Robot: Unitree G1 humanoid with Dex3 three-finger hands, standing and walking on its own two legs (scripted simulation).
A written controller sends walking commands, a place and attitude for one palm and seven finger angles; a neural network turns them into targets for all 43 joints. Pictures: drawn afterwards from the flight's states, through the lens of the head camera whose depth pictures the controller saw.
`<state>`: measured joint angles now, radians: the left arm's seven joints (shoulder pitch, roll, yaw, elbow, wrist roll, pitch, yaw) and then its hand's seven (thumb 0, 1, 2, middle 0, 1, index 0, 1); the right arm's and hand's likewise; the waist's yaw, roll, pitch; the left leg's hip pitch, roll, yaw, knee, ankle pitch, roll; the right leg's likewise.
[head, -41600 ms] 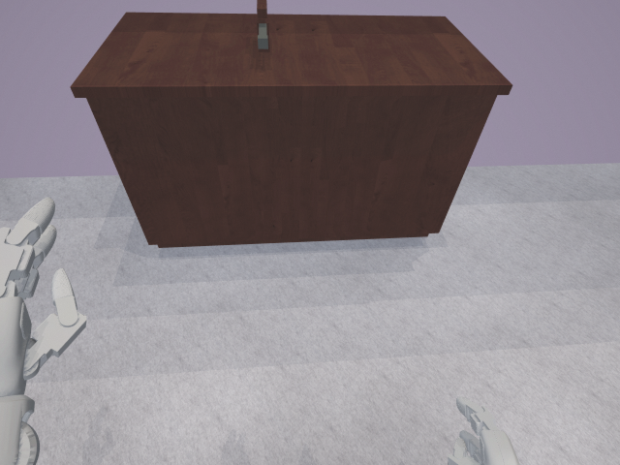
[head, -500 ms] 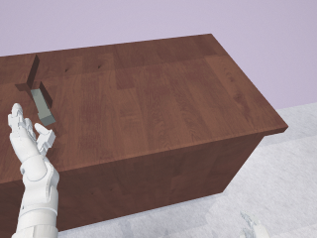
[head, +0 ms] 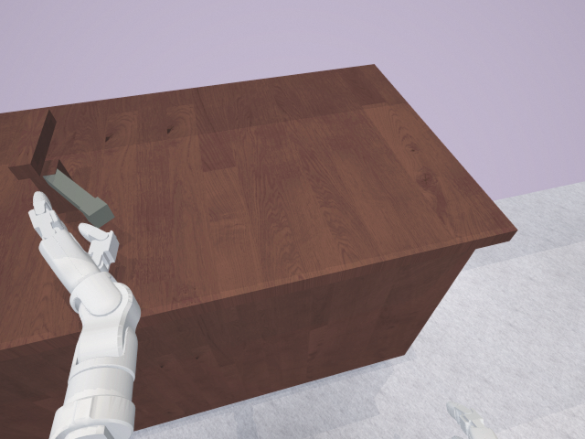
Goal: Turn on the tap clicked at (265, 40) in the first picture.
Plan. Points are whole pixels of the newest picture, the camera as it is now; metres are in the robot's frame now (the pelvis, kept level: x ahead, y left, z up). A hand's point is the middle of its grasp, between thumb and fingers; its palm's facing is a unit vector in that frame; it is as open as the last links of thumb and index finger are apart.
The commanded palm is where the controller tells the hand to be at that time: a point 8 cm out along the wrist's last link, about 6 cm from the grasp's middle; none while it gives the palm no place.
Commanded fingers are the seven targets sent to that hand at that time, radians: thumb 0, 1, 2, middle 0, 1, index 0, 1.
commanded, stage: push the lever round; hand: left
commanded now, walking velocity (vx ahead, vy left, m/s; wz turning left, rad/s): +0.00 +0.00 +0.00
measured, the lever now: (97, 212) +0.39 +0.30 +0.10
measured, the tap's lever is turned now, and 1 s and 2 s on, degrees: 38 60 66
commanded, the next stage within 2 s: lift the hand up off the lever in 1.20 s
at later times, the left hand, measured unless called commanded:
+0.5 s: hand (135, 222) +0.39 +0.25 +0.09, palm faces +0.80 -0.60 -0.06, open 7.7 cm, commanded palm +0.34 +0.26 +0.09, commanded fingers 0.00 0.90 0.90 -0.15 -0.15 -0.15 -0.15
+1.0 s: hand (146, 209) +0.41 +0.24 +0.09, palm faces +0.83 -0.55 -0.07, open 7.7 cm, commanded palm +0.36 +0.25 +0.09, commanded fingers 0.00 0.90 0.90 -0.15 -0.15 -0.15 -0.15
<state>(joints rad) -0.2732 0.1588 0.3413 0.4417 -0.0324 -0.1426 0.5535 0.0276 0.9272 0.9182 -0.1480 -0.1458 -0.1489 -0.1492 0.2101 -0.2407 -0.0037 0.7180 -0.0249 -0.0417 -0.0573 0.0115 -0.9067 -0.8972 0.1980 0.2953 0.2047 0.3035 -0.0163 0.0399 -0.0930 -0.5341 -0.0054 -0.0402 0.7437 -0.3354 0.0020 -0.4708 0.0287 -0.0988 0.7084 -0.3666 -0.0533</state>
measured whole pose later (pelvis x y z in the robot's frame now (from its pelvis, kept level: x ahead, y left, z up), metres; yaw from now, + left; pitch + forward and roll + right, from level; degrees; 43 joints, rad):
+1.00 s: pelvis +0.00 -0.01 +0.00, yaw +0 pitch +9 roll -1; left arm -0.54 0.11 0.40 0.71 0.07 -0.13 0.80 0.01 0.92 0.92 -0.15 -0.15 -0.15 -0.15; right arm 0.25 -0.22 -0.04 0.77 -0.07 0.01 0.00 0.01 -0.91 -0.90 0.20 0.30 0.20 0.30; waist -0.06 0.03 -0.12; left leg -0.58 0.00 -0.05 0.76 -0.34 -0.01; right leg -0.52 0.04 -0.10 0.73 -0.38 -0.06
